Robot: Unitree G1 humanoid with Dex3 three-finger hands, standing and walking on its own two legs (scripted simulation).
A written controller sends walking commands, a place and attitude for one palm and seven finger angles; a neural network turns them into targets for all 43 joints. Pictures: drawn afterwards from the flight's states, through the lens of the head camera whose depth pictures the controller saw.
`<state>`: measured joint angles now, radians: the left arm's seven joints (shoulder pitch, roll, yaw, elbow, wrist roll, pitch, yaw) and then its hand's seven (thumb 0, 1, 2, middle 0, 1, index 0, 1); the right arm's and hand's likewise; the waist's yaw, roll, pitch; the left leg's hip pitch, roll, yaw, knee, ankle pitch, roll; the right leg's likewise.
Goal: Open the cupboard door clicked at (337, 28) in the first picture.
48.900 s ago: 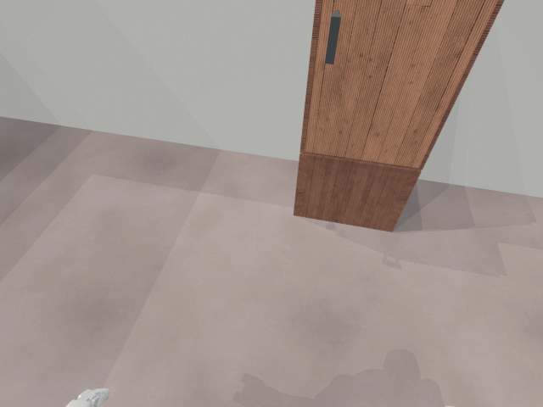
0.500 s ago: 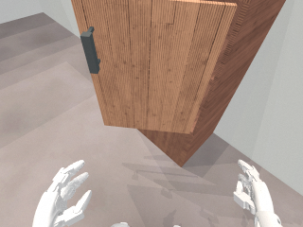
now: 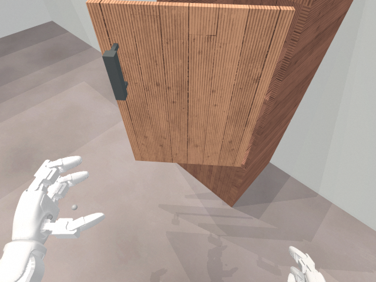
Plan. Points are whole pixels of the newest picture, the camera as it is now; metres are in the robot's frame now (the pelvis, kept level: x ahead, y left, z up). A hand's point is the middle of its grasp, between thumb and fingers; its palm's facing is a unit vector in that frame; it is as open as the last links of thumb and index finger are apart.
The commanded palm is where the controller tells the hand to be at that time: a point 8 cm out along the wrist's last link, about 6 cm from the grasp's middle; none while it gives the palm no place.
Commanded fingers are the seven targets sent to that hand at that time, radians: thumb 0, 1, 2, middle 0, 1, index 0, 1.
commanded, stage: raise the hand with hooked fingers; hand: left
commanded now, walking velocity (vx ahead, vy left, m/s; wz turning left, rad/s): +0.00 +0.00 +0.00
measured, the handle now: (118, 72) +0.56 +0.22 +0.13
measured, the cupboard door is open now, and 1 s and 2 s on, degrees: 39 39 39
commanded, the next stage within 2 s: move the hooked fingers beside the handle in 1.14 s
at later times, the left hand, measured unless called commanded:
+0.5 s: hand (47, 169) +0.28 +0.27 +0.13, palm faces +0.06 -1.00 -0.05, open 13.9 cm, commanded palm +0.25 +0.32 +0.14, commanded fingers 0.00 -0.50 0.30 -0.30 -1.20 -0.30 -1.20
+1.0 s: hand (42, 153) +0.30 +0.28 +0.15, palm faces +0.09 -1.00 -0.04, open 13.9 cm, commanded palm +0.27 +0.32 +0.16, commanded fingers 0.00 -0.50 0.30 -0.30 -1.20 -0.30 -1.20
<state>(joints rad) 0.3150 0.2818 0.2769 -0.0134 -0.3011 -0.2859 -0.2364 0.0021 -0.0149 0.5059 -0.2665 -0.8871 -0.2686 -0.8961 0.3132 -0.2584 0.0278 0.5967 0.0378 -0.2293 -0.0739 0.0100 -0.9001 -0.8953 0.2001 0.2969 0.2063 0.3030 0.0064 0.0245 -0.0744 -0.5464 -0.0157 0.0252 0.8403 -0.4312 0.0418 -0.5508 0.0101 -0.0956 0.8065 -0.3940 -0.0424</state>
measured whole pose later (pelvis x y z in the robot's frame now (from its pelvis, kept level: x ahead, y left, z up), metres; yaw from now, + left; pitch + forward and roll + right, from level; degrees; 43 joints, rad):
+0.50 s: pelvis +0.01 +0.01 +0.02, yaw +0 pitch +3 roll -1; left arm 0.00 0.40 0.38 0.22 -0.33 -0.05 -0.42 -0.01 -0.48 0.31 -0.30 -1.18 -0.30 -1.19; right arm 0.23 -0.26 0.08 0.59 0.06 -0.24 -0.12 0.01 -0.90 -0.90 0.20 0.30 0.21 0.30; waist 0.04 0.04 -0.04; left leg -0.34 -0.03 0.02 0.66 -0.36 0.05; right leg -0.34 0.01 -0.09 0.62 -0.32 -0.03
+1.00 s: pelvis +0.01 +0.00 +0.03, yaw +0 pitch +2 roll -1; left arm -0.10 0.42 0.45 0.32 -0.32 -0.05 -0.43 -0.01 -0.50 0.30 -0.30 -1.20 -0.30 -1.20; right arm 0.27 -0.28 0.05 0.62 0.06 -0.23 -0.12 0.01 -0.90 -0.90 0.20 0.30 0.21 0.30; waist 0.03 0.03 -0.03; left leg -0.29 -0.02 0.03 0.58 -0.32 0.04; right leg -0.30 0.02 -0.08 0.56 -0.29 -0.04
